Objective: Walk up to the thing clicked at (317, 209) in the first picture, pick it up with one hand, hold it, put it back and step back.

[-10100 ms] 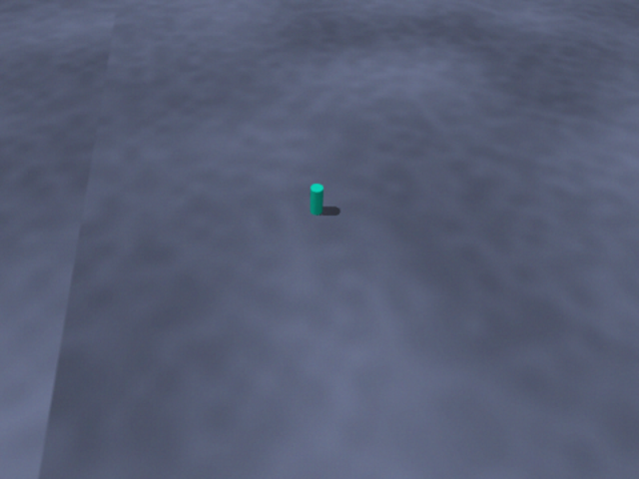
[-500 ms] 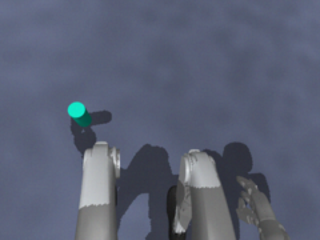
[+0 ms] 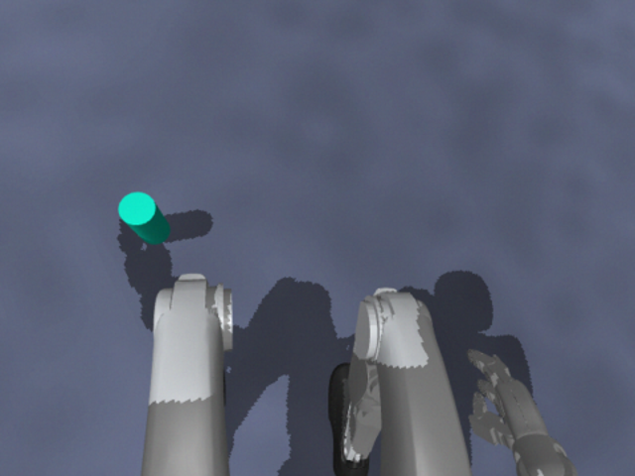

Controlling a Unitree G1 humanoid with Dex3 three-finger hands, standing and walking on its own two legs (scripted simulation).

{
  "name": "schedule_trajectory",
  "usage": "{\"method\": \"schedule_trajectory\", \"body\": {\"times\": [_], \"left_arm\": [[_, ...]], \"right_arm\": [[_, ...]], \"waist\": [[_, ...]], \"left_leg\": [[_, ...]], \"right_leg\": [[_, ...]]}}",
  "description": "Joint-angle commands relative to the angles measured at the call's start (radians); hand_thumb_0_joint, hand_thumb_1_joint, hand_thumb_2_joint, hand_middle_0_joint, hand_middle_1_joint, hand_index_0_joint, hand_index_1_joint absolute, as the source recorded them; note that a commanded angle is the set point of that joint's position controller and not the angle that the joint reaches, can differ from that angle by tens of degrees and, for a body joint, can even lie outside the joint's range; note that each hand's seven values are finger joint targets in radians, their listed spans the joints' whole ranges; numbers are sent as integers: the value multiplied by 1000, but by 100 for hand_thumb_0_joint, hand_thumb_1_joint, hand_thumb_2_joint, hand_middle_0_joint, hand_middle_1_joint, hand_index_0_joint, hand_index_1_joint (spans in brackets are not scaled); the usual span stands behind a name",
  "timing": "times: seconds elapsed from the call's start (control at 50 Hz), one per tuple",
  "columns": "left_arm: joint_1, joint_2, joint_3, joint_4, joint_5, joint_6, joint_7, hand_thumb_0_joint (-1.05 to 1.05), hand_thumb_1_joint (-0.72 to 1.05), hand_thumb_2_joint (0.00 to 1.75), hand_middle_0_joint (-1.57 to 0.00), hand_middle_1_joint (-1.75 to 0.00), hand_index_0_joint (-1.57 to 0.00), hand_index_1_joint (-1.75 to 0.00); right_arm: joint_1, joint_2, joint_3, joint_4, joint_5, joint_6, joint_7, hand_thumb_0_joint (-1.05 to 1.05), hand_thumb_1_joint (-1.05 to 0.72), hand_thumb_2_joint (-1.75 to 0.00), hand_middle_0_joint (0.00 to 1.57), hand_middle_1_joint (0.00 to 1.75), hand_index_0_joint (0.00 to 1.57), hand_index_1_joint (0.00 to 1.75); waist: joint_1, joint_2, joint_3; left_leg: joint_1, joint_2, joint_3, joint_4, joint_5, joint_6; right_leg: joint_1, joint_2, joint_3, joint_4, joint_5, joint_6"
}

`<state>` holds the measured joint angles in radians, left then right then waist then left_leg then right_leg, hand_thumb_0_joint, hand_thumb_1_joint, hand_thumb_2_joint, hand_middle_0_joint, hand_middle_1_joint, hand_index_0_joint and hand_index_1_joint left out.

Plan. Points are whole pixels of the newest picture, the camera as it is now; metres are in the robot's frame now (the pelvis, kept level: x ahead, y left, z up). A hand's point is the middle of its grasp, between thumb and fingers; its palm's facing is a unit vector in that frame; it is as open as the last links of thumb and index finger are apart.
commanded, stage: go down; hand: left
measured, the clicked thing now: (147, 220) +0.44 +0.29 -0.31
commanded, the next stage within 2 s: approach in 0.12 s
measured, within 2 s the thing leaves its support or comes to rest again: neither
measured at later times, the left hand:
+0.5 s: hand out of the picture +0.33 +0.45 -0.05, palm faces +0.35 -0.94 -0.02, open 17.6 cm
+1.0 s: hand (88, 241) +0.38 +0.35 -0.24, palm faces +0.28 -0.96 +0.04, open 17.5 cm
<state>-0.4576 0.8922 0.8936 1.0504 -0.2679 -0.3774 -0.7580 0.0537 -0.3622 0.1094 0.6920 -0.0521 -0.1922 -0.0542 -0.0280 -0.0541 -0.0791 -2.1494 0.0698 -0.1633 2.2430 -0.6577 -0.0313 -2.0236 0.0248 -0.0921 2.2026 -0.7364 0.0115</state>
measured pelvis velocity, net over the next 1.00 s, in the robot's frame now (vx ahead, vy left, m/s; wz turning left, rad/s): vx -0.01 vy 0.01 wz -0.13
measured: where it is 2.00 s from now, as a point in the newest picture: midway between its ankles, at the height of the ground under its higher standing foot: (277, 439)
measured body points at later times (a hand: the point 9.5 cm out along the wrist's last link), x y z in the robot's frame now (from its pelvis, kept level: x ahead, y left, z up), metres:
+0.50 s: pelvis -0.01 +0.00 -0.03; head +0.21 +0.10 +0.35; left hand +0.30 +0.50 -0.05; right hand +0.19 -0.26 -0.12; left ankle +0.09 +0.14 -0.35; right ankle +0.09 -0.12 -0.35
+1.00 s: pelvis -0.01 +0.01 -0.10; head +0.22 +0.15 +0.26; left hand +0.36 +0.40 -0.24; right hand +0.18 -0.25 -0.15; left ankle +0.09 +0.14 -0.35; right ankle +0.09 -0.12 -0.35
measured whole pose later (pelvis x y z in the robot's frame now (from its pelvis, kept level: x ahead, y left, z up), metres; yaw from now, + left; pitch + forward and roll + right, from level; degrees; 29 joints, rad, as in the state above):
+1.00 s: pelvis -0.01 +0.01 -0.10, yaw -7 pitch +16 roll -12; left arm -0.51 0.83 0.79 1.35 -0.27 -0.89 -0.52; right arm -0.15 -0.37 0.37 0.64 -0.28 -0.08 0.04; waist -0.15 -0.24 0.20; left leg -2.25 0.07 -0.34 2.63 -0.70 -0.05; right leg -2.09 0.10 -0.19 2.49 -0.71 0.05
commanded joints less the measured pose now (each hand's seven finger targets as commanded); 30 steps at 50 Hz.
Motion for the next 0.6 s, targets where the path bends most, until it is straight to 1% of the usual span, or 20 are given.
{"method": "schedule_trajectory", "body": {"times": [0.0,0.04,0.06,0.1,0.12,0.16,0.2,0.24,0.26,0.28,0.3,0.32,0.34,0.4,0.46,0.48,0.5,0.52,0.54,0.58], "left_arm": [[-117,435,80,-186,-43,-66,-2,0,-54,10,-2,-9,-3,-8],[-125,457,92,-192,-44,-68,-4,0,-53,10,-2,-9,-3,-8],[-101,451,95,-169,-41,-67,-3,0,-55,10,-2,-10,-4,-9],[-118,442,81,-181,-38,-66,-5,0,-54,11,-2,-10,-3,-8],[-124,449,89,-185,-42,-68,-4,0,-55,10,-2,-10,-4,-9],[-134,446,82,-179,-41,-68,-5,0,-52,11,-2,-9,-3,-8],[-128,454,88,-186,-42,-74,-4,0,-58,10,-6,-11,-4,-13],[-105,442,94,-151,-47,-78,-4,0,-56,1,-6,-9,-7,-8],[-113,414,83,-126,-57,-83,-7,0,-58,1,-6,-9,-7,-8],[-127,390,69,-118,-63,-97,-9,0,-58,1,-6,-9,-7,-8],[-117,376,76,-93,-72,-112,-10,0,-60,2,-7,-10,-7,-9],[-141,365,67,-82,-76,-133,-12,0,-59,1,-6,-10,-8,-8],[-144,363,70,-62,-79,-154,-13,0,-61,1,-7,-10,-8,-9],[-176,336,43,6,-82,-213,-13,0,-61,2,-7,-11,-8,-10],[-207,326,15,49,-77,-266,3,0,-61,2,-7,-10,-8,-9],[-223,335,14,58,-73,-283,11,0,-61,4,-7,-11,-8,-10],[-215,341,15,67,-68,-299,18,0,-61,3,-6,-11,-8,-10],[-201,366,28,78,-60,-314,27,0,-61,2,-7,-11,-8,-10],[-217,366,17,68,-54,-330,33,0,-61,4,-6,-11,-8,-9],[-215,397,35,49,-43,-366,47,0,-61,4,-6,-12,-8,-10]], "right_arm": [[102,-231,-88,-54,5,-31,-22,0,-90,-90,20,30,20,30],[110,-230,-83,-52,3,-29,-22,0,-90,-90,20,30,20,30],[115,-229,-81,-48,2,-27,-20,0,-90,-90,20,30,20,30],[103,-233,-82,-55,3,-27,-20,0,-90,-90,20,30,20,30],[105,-235,-82,-54,2,-25,-18,0,-90,-90,20,30,20,30],[101,-237,-83,-58,3,-26,-19,0,-90,-90,20,30,20,30],[101,-235,-76,-56,0,-22,-17,0,-91,-91,20,30,20,30],[90,-240,-75,-60,1,-24,-15,0,-90,-90,20,30,20,30],[87,-233,-67,-58,-2,-23,-14,0,-90,-90,20,30,20,30],[74,-236,-69,-60,0,-24,-14,0,-90,-90,20,30,20,30],[76,-236,-64,-57,-5,-27,-12,0,-90,-90,20,30,20,30],[69,-237,-57,-54,-11,-27,-11,0,-90,-89,20,30,20,30],[63,-241,-53,-54,-16,-29,-10,0,-90,-90,20,30,20,30],[42,-249,-33,-58,-36,-31,-6,0,-90,-89,20,30,20,30],[24,-253,-14,-61,-59,-28,0,0,-89,-89,20,30,20,30],[27,-257,-8,-63,-66,-26,5,0,-90,-89,20,30,20,30],[9,-261,-3,-66,-72,-23,10,0,-90,-89,20,30,20,30],[2,-263,5,-63,-83,-18,12,0,-90,-89,20,30,20,30],[-8,-272,9,-63,-90,-12,14,0,-89,-89,20,30,20,30],[-18,-279,26,-64,-109,3,21,0,-89,-89,20,30,20,30]], "waist": [[47,268,-605],[50,264,-627],[54,269,-625],[48,287,-599],[51,293,-600],[40,280,-586],[46,297,-596],[41,285,-565],[29,262,-539],[14,244,-499],[13,231,-492],[-4,226,-486],[-7,215,-477],[-33,206,-459],[-38,207,-458],[-43,199,-464],[-32,204,-459],[-25,225,-467],[-31,256,-452],[-29,289,-479]], "left_leg": [[513,-8,81,-267,114,49],[513,-9,80,-254,144,50],[516,-9,78,-255,160,49],[528,-6,66,-271,132,46],[530,-5,66,-269,133,45],[519,-5,65,-264,103,47],[517,-5,68,-259,112,46],[504,-5,58,-259,98,45],[474,-5,61,-243,96,47],[442,-5,57,-241,58,49],[433,-4,55,-225,73,48],[422,-4,52,-207,79,47],[420,-2,49,-192,78,47],[405,2,40,-156,59,43],[383,5,45,-118,50,39],[369,6,46,-101,54,39],[369,8,43,-96,40,38],[373,9,48,-81,47,36],[381,11,47,-80,33,33],[407,18,36,-58,72,25]], "right_leg": [[215,28,-26,-232,140,-52],[233,28,-26,-226,162,-51],[242,28,-30,-219,174,-51],[190,30,-37,-207,152,-56],[197,29,-37,-208,154,-55],[180,31,-37,-213,135,-55],[194,31,-39,-205,142,-54],[161,32,-47,-193,130,-54],[172,34,-47,-197,131,-52],[140,35,-51,-193,103,-53],[147,37,-54,-182,115,-52],[145,39,-60,-172,122,-51],[135,40,-64,-163,121,-50],[119,45,-76,-136,111,-49],[126,52,-81,-120,103,-48],[142,54,-85,-114,107,-46],[121,57,-89,-100,92,-48],[130,59,-88,-94,102,-48],[117,60,-94,-81,93,-49],[132,65,-107,-45,129,-47]]}}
